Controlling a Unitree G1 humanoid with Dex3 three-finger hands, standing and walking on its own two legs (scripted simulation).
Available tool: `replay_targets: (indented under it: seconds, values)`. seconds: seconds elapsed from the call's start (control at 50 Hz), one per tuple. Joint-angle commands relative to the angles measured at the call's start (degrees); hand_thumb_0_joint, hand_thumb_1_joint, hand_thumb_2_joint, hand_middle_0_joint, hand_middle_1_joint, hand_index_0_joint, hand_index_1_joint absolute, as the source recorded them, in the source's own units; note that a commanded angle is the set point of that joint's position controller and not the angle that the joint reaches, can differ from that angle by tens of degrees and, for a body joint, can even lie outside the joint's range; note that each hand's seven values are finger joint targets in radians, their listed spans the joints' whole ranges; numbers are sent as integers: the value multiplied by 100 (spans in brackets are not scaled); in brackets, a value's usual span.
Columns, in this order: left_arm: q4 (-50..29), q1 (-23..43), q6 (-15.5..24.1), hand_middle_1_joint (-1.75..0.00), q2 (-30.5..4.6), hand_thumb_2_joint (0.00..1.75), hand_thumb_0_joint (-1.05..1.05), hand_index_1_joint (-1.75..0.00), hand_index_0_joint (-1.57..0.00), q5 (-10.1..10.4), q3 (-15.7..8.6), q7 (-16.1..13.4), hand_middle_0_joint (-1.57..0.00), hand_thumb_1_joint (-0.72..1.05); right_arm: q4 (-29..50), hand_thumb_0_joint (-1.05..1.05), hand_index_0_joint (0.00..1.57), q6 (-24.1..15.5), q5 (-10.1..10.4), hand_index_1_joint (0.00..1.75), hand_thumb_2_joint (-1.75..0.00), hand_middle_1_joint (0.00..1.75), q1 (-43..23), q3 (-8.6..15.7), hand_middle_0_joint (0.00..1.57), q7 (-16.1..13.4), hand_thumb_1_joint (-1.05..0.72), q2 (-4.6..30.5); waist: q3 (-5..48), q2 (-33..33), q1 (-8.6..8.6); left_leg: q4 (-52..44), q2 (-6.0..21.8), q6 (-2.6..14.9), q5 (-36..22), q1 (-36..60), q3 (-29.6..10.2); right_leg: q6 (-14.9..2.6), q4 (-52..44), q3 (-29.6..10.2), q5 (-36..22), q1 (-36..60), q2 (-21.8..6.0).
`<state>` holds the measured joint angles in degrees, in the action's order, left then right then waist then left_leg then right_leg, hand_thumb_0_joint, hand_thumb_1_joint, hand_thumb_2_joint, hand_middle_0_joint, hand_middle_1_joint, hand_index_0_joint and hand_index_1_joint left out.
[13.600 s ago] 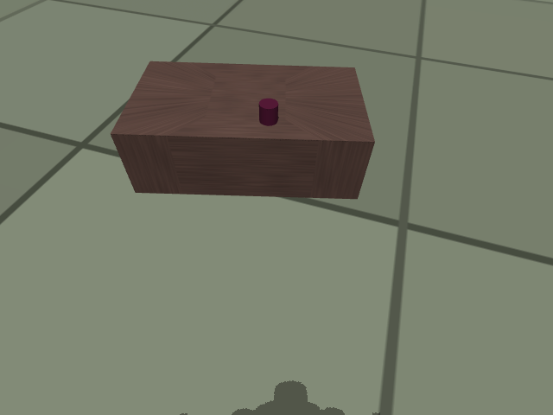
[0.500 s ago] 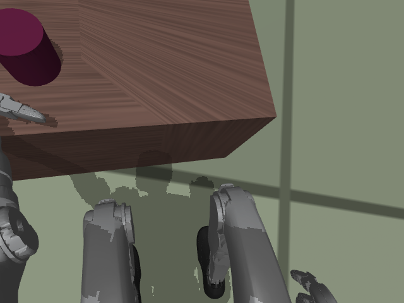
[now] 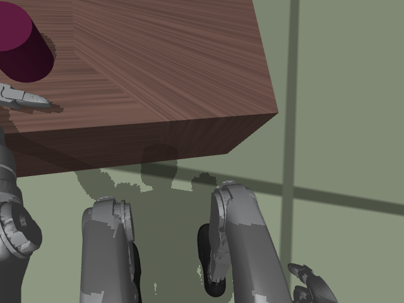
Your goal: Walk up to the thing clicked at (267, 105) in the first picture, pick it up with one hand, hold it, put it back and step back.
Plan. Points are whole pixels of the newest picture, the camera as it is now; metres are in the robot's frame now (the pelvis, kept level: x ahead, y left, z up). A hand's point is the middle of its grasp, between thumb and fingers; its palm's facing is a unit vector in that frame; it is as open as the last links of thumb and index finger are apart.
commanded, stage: close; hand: left
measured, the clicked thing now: (15, 45) +0.56 +0.25 -0.01
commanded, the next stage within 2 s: settle in 0.58 s
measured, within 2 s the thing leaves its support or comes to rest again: leaves its support in 0.98 s
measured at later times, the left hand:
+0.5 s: hand (0, 52) +0.54 +0.26 +0.01, palm faces +0.26 -0.96 +0.00, open 10.9 cm
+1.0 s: hand (1, 49) +0.54 +0.26 +0.02, palm faces +0.26 -0.96 -0.03, open 11.5 cm
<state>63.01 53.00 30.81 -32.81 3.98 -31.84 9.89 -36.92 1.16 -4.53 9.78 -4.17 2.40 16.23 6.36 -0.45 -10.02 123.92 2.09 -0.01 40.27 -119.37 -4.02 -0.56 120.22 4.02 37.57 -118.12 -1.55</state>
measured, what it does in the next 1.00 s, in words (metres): stands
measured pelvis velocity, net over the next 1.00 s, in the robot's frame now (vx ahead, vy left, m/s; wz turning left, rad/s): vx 0.00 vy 0.00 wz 0.00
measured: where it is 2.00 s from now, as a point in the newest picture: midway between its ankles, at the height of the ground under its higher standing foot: (172, 282)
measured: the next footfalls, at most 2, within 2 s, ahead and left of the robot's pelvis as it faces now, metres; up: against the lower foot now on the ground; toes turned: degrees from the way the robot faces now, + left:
none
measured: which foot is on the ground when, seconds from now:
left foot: down 0.00-1.00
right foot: down 0.00-1.00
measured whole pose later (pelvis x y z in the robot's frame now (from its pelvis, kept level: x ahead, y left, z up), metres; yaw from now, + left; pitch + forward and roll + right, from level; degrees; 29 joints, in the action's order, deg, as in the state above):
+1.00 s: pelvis +0.00 +0.00 +0.01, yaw +0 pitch +35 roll -5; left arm 62.4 54.6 26.9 -33.0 1.7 -30.2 6.0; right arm -35.7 3.4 -4.1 11.6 -4.3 2.4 16.2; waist 6.8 0.4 -10.7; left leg 122.6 2.0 0.3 39.7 -118.4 -4.0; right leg -0.2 118.6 4.0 37.0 -116.9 -1.5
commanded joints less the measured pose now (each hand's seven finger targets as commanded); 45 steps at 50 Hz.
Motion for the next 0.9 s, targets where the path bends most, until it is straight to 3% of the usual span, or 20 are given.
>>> replay_targets:
  seconds: [0.0, 0.14, 0.3, 0.34, 0.38, 0.4, 0.44, 0.52, 0.54, 0.6, 0.64, 0.7, 0.8, 0.88]
  values:
    - [-1146, 2120, 319, -32, -1556, 15, 0, -30, -46, 34, -42, -15, -45, -46, 143, 0, 20, -31, 9, 30, -90, 30, 1212, 450, 20, -100, -92, 1223, 4237, 1257, 2, -1438, -96, 159, -1175, 2563, 192, -137, -1393, -101, -1171, 2604, 183]
    - [-947, 2095, 196, -46, -1497, 30, 0, -45, -59, 28, -48, -102, -58, -37, 152, 0, 20, -7, 61, 30, -90, 30, 1201, 441, 20, -105, -92, 1245, 3725, 1227, -62, -1574, -71, 136, -1004, 2484, 43, -168, -1331, 24, -996, 2179, 181]
    - [-982, 2281, 263, -64, -1370, 45, 0, -63, -79, -48, 73, -207, -78, -18, 267, 0, 20, 11, 49, 30, -90, 30, 1214, 433, 20, -77, -92, 1252, 3818, 1246, -105, -1670, -48, 112, -1076, 2700, -67, -177, -1289, 72, -1031, 2048, 181]
    - [-1041, 2206, 280, -69, -1778, 50, 0, -68, -83, -80, -171, -244, -82, -15, 180, 0, 20, 46, 30, 30, -90, 30, 1253, 429, 20, -86, -92, 1290, 3903, 1385, 18, -1615, -58, 128, -1167, 2742, 2, -172, -1291, 34, -1093, 2183, 174]
    - [-1101, 2329, 286, -75, -1512, 55, 0, -73, -88, -87, 36, -247, -88, -9, 232, 0, 20, 39, 14, 30, -90, 30, 1233, 411, 20, -71, -92, 1240, 4119, 1376, -58, -1554, -61, 134, -1299, 2808, 30, -169, -1284, 25, -1198, 2279, 188]
    - [-1095, 2319, 280, -78, -1649, 58, 0, -76, -92, -103, -78, -257, -91, -6, 187, 0, 20, 56, 12, 30, -90, 30, 1312, 410, 20, -73, -92, 1268, 4136, 1518, -49, -1592, -56, 111, -1418, 2929, -14, -187, -1241, 46, -1254, 2205, 173]
    - [-974, 2322, 252, -83, -1357, 63, 0, -81, -97, -99, 136, -238, -96, 0, 214, 0, 20, 47, 21, 30, -90, 30, 1260, 413, 20, -65, -92, 1258, 3956, 1530, -111, -1664, -40, 97, -1318, 2970, -64, -193, -1249, 67, -1166, 2027, 165]
    - [-850, 2269, 231, -98, -1254, 78, 0, -97, -108, -99, 219, -230, -107, 5, 244, 0, 20, 64, 17, 30, -90, 30, 1281, 426, 20, -70, -91, 1279, 3873, 1431, -203, -1633, -49, 99, -1196, 2825, -73, -174, -1285, 89, -1117, 2031, 164]
    - [-930, 2278, 240, -101, -1543, 82, 0, -100, -111, -114, 14, -261, -110, 6, 194, 0, 20, 71, 14, 30, -90, 30, 1327, 429, 20, -73, -91, 1301, 3885, 1412, -121, -1602, -61, 114, -1191, 2732, -29, -170, -1288, 66, -1125, 2112, 169]
    - [-772, 2223, 268, -110, -1380, 90, 0, -109, -118, -90, 115, -267, -116, 8, 200, 0, 20, 71, 20, 30, -90, 30, 1250, 376, 20, -53, -92, 1260, 3692, 1242, -185, -1586, -59, 129, -1053, 2575, -49, -166, -1264, 92, -1015, 2020, 176]
    - [-618, 2155, 297, -116, -1460, 96, 0, -115, -123, -93, 21, -263, -121, 10, 183, 0, 20, 79, 0, 30, -90, 30, 1263, 367, 20, -56, -92, 1261, 3655, 1149, -209, -1496, -80, 154, -1049, 2380, 13, -142, -1276, 84, -1055, 2175, 183]
    - [-492, 2080, 318, -131, -1488, 112, 0, -130, -125, -138, 20, -266, -123, 16, 270, 0, 20, 66, -12, 30, -90, 30, 1212, 360, 20, -39, -91, 1248, 3692, 1062, -170, -1471, -95, 172, -996, 2204, 85, -126, -1296, 58, -1018, 2322, 189]
    - [-922, 2365, 220, -139, -1611, 121, 0, -139, -130, -247, 85, -302, -128, 14, 299, 0, 20, 133, -28, 30, -90, 30, 1303, 419, 20, -36, -91, 1315, 4184, 1600, -85, -1598, -62, 97, -1272, 2864, 24, -181, -1250, 60, -1177, 2257, 178]
    - [-1267, 2453, 120, -144, -1606, 125, 0, -144, -133, -155, 53, -369, -131, 10, 297, 0, 20, 161, 33, 30, -90, 30, 1361, 455, 20, -56, -91, 1287, 4415, 1474, -32, -1681, -75, 119, -1294, 2949, 32, -172, -1369, 20, -1201, 2480, 175]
